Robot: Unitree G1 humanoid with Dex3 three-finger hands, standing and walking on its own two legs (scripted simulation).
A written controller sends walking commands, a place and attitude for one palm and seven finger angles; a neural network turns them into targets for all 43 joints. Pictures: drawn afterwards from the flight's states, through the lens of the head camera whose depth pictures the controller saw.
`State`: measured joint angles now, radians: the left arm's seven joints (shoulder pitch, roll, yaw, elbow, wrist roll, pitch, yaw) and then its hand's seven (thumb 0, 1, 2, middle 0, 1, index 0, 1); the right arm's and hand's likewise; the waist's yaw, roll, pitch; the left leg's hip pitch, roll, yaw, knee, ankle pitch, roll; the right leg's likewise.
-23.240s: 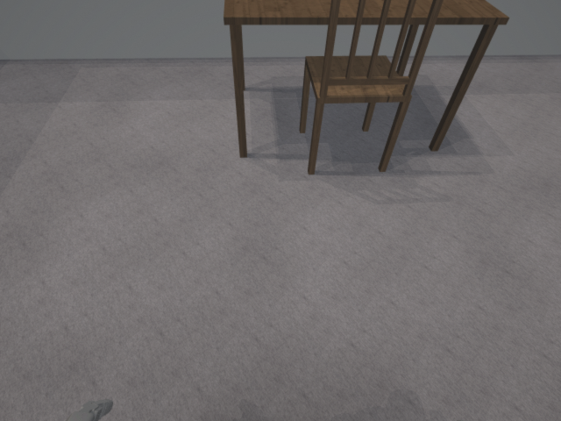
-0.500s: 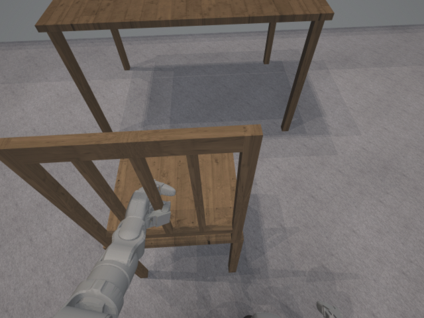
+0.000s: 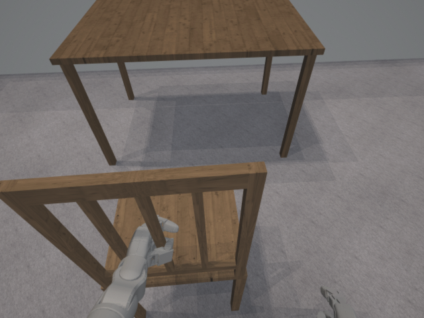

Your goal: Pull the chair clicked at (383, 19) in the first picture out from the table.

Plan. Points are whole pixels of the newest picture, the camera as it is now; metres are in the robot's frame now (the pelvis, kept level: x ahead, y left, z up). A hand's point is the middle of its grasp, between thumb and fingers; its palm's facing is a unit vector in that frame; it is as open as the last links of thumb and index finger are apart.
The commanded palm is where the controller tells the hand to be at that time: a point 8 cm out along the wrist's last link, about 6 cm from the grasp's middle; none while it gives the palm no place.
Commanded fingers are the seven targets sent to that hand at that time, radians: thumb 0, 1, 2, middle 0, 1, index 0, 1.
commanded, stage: stop walking, hand still on the chair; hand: left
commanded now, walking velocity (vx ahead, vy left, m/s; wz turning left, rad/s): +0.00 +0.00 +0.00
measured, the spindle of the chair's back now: (159, 239) +0.29 +0.13 -0.05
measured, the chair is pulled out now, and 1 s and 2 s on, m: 0.71 0.71 0.71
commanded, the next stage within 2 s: open the thumb and straighten the fingers in 0.14 s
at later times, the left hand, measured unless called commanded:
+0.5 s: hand (165, 245) +0.28 +0.11 -0.05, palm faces -0.09 -0.98 -0.16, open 8.2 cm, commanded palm +0.25 +0.17 -0.03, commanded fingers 0.00 -0.55 0.20 -0.40 -1.16 -0.40 -1.16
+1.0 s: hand (157, 251) +0.27 +0.13 -0.06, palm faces -0.07 -0.98 -0.17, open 17.1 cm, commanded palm +0.25 +0.18 -0.04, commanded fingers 0.00 -0.55 0.20 0.00 0.00 0.00 0.00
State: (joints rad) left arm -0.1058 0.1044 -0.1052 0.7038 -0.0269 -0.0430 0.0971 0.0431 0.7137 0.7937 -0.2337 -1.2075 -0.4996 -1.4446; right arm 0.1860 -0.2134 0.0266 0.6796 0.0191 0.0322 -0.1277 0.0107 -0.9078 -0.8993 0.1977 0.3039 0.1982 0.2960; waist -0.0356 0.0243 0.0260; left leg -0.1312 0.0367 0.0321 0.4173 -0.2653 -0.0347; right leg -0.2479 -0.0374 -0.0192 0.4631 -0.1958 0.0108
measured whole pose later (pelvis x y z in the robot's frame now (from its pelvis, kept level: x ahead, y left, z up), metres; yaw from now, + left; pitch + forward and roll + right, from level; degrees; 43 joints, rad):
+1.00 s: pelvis +0.01 +0.01 -0.03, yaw +3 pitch +7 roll +0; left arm 0.05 0.16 -0.09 0.24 -0.03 0.19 0.00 -0.01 -0.54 0.20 -0.06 -0.17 -0.06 -0.17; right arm 0.22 -0.25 0.03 0.57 0.02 -0.10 -0.07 0.01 -0.91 -0.90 0.20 0.30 0.20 0.30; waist -0.03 0.05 -0.07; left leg -0.47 0.02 -0.02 0.77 -0.43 -0.02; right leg -0.54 -0.07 -0.06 0.77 -0.36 0.02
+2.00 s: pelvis +0.00 +0.01 -0.06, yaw +4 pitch +8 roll -1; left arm 0.71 0.19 -0.15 -0.31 -0.02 0.15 -0.01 -0.01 -0.54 0.20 0.00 0.00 -0.01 0.00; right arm 0.26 -0.22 0.01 0.46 0.03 -0.19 -0.11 0.02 -0.90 -0.90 0.20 0.30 0.20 0.30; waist -0.01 0.05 -0.13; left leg -0.61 0.01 -0.05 0.97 -0.51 -0.01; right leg -0.65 -0.08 -0.07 0.93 -0.42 0.03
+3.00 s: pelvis +0.02 +0.01 -0.01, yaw +3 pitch -3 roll -1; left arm 0.57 0.33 0.24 -0.47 -0.03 -0.03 0.17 0.00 0.30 0.61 -0.13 -0.18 -0.13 -0.17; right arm 0.21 -0.21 0.02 0.63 0.02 -0.17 -0.12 0.02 -0.90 -0.90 0.20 0.30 0.20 0.30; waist 0.06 0.08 -0.01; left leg -0.17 0.03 -0.03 0.60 -0.38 -0.02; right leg -0.23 -0.06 -0.07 0.58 -0.30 0.03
